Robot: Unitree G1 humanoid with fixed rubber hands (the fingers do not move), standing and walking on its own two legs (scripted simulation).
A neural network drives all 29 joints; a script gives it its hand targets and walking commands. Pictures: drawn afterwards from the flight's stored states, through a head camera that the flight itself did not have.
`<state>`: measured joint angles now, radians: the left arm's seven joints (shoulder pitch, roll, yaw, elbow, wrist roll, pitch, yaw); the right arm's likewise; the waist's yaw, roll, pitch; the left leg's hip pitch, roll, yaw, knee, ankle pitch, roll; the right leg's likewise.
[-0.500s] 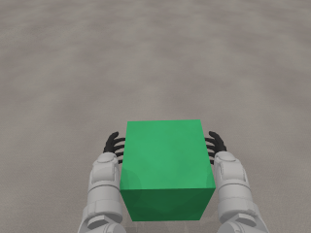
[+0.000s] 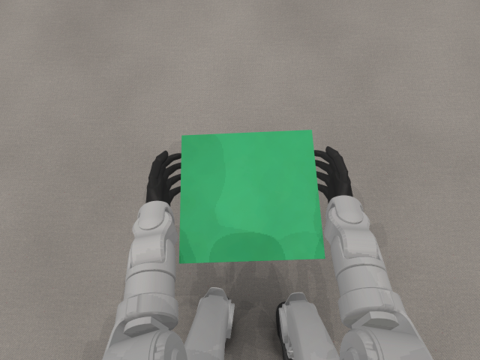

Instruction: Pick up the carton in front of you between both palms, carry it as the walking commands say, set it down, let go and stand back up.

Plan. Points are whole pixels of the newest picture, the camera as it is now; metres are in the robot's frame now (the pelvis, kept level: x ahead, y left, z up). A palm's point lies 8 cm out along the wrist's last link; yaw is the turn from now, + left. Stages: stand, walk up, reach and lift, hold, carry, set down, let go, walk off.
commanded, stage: set down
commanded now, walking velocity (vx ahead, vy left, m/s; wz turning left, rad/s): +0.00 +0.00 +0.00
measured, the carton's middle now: (248, 206) +0.39 +0.03 -0.15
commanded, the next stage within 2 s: none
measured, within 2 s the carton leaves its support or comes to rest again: neither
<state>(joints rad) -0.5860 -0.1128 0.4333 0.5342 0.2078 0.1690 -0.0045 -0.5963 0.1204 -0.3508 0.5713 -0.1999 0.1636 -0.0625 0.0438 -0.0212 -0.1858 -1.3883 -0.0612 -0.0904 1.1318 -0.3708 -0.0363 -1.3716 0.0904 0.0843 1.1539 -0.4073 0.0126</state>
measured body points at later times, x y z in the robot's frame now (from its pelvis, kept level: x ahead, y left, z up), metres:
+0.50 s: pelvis -0.03 +0.01 -0.13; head +0.24 +0.01 +0.23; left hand +0.42 +0.19 -0.24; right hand +0.45 -0.11 -0.24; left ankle +0.06 +0.13 -0.62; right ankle +0.05 -0.12 -0.62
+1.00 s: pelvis -0.05 +0.00 -0.24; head +0.29 +0.00 +0.05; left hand +0.44 +0.20 -0.39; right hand +0.49 -0.10 -0.40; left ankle +0.06 +0.13 -0.62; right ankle +0.05 -0.12 -0.62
